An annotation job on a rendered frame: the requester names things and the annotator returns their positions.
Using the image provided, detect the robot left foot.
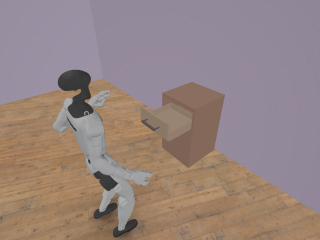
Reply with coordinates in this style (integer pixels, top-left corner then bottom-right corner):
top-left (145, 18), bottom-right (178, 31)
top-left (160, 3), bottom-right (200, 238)
top-left (93, 202), bottom-right (118, 219)

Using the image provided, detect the robot right thigh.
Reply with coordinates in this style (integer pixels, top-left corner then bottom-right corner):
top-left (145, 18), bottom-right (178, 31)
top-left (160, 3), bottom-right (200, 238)
top-left (98, 172), bottom-right (134, 208)

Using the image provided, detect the cabinet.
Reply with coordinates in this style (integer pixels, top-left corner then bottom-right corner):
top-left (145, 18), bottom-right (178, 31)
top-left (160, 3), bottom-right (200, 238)
top-left (162, 82), bottom-right (225, 168)

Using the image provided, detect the handle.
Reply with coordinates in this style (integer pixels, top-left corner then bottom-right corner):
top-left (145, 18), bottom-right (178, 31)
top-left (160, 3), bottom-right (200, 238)
top-left (141, 119), bottom-right (160, 131)

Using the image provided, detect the left robot upper arm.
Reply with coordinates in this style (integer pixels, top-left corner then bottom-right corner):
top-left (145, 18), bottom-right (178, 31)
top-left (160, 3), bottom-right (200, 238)
top-left (53, 98), bottom-right (73, 133)

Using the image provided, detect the left robot hand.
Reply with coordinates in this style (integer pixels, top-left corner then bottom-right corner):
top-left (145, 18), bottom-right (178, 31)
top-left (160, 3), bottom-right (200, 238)
top-left (88, 90), bottom-right (111, 108)

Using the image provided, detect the robot right forearm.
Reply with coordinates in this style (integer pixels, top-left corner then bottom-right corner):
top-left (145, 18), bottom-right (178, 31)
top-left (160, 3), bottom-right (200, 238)
top-left (96, 159), bottom-right (136, 181)

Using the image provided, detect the right robot hand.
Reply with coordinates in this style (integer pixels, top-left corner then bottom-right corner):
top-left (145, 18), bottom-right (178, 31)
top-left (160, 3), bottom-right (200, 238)
top-left (132, 170), bottom-right (154, 186)

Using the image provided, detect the drawer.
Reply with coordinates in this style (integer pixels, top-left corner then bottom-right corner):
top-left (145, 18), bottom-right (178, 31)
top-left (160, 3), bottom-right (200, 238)
top-left (140, 103), bottom-right (193, 141)

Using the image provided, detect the right robot upper arm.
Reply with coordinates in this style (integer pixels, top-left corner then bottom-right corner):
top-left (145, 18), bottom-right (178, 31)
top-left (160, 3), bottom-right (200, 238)
top-left (84, 116), bottom-right (108, 171)

